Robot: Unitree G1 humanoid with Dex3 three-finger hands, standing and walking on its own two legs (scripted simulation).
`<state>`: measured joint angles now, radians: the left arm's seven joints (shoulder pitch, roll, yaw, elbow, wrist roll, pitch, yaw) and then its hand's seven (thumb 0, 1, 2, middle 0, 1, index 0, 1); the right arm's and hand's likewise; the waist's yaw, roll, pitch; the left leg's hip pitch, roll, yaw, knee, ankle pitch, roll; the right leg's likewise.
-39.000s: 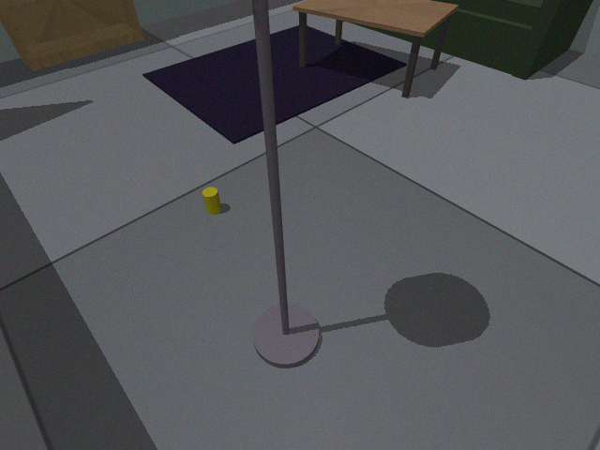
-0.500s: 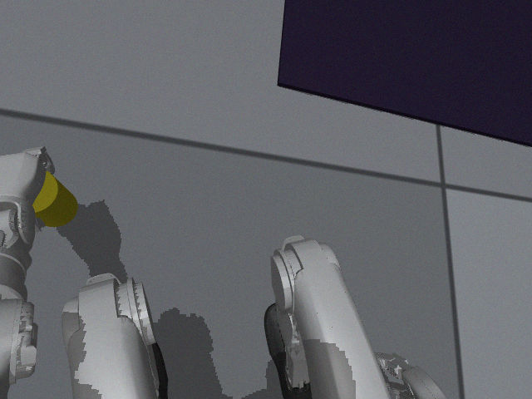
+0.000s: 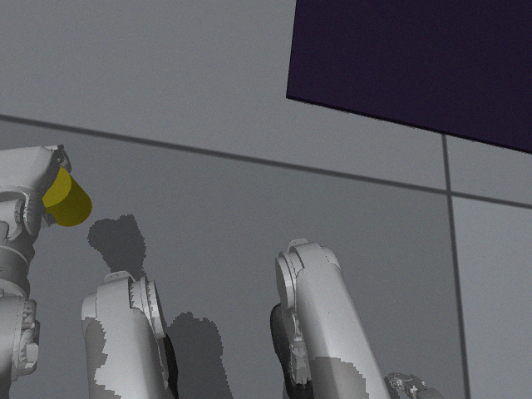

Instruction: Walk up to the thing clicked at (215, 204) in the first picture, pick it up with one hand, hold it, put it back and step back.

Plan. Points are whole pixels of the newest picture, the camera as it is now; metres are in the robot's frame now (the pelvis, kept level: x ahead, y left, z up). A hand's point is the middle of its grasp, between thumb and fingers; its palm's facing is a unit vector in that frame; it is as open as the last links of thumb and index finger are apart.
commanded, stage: lift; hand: left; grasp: from above
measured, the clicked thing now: (58, 197) +0.47 +0.27 -0.19
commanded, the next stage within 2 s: hold in 1.54 s
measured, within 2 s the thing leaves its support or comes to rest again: neither
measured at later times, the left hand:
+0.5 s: hand out of the picture +0.41 +0.29 -0.02, palm faces -0.45 -0.07 -0.89, open 10.2 cm
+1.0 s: hand out of the picture +0.35 +0.27 +0.18, palm faces -0.45 -0.11 -0.89, open 10.2 cm
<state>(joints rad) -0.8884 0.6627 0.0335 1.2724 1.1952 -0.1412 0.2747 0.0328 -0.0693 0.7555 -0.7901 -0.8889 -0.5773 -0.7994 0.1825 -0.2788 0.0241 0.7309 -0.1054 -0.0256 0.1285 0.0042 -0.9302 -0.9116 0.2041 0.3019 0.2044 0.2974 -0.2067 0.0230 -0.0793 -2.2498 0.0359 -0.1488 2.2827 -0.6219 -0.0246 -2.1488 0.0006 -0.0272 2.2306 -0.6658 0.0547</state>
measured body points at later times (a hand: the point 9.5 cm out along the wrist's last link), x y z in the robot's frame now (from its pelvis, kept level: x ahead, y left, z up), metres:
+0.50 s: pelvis +0.01 +0.01 +0.09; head +0.19 +0.06 +0.50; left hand +0.43 +0.30 +0.03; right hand +0.11 -0.26 -0.03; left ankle +0.09 +0.14 -0.33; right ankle +0.10 -0.14 -0.33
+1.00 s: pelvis +0.03 +0.01 +0.26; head +0.13 +0.02 +0.70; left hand +0.37 +0.27 +0.23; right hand +0.16 -0.25 +0.14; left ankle +0.09 +0.14 -0.33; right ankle +0.10 -0.14 -0.33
